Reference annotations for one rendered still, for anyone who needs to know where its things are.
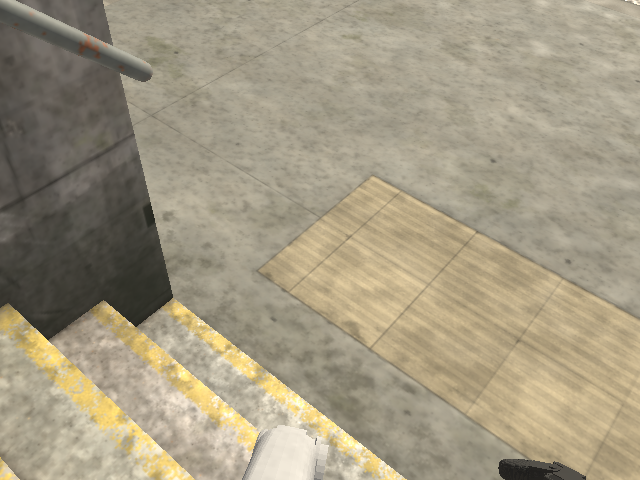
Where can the left robot shin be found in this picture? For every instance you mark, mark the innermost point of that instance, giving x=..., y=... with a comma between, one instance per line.
x=260, y=434

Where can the left robot thigh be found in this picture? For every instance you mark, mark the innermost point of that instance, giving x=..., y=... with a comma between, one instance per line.
x=287, y=453

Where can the right robot hand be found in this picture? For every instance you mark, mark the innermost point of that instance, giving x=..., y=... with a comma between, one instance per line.
x=521, y=469

